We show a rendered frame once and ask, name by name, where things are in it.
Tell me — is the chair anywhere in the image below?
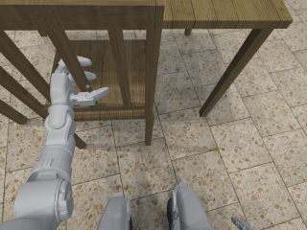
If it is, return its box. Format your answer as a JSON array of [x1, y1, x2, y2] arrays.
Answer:
[[0, 0, 165, 150]]

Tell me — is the left robot forearm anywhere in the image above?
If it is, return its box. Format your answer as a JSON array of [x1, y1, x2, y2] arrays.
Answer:
[[12, 103, 77, 219]]

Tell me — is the left robot shin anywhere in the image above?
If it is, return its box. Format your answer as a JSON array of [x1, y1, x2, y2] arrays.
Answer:
[[113, 193, 130, 230]]

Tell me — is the left robot thigh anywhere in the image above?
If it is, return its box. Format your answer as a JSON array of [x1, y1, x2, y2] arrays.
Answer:
[[97, 196, 130, 230]]

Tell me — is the robot left upper arm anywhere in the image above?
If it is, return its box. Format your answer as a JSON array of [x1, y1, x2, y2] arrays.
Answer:
[[0, 178, 74, 230]]

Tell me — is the robot left hand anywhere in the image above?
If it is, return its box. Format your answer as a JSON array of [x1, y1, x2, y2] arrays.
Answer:
[[50, 56, 110, 108]]

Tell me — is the robot right hand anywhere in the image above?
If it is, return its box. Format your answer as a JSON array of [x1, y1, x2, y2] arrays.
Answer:
[[231, 216, 254, 230]]

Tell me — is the table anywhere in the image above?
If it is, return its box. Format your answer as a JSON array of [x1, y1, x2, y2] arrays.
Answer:
[[0, 0, 294, 125]]

